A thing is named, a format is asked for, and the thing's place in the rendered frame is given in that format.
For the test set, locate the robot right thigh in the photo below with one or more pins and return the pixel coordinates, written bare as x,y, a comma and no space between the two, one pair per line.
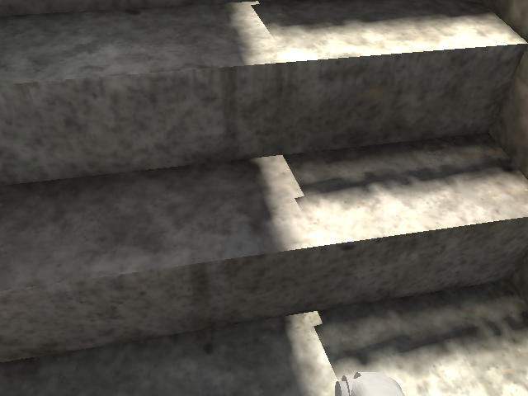
368,384

